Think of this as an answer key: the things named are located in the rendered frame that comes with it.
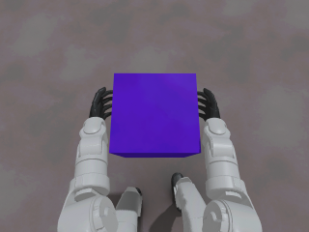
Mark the left robot hand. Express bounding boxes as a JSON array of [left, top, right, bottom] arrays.
[[89, 87, 113, 120]]

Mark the right robot hand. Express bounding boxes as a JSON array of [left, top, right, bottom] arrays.
[[197, 88, 221, 122]]

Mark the left robot upper arm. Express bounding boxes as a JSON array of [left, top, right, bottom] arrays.
[[58, 195, 119, 232]]

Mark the right robot upper arm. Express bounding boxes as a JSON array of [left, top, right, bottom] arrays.
[[202, 198, 263, 232]]

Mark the carton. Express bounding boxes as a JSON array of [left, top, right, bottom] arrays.
[[109, 72, 202, 158]]

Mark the right robot shin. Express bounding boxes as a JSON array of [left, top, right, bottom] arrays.
[[176, 177, 194, 186]]

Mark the left robot forearm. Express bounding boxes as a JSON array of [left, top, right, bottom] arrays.
[[57, 117, 110, 232]]

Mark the robot right thigh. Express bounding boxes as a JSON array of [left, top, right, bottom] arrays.
[[173, 182, 207, 232]]

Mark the right robot forearm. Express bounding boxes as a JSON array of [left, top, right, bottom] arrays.
[[202, 118, 263, 229]]

